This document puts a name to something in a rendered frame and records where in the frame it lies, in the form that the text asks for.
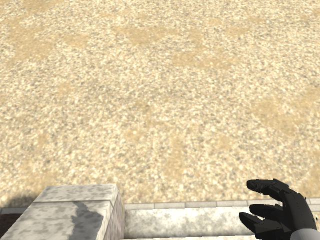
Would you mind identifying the robot right hand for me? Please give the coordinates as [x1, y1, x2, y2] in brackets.
[239, 178, 318, 240]

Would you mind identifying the right robot forearm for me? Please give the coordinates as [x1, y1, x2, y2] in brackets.
[290, 228, 320, 240]

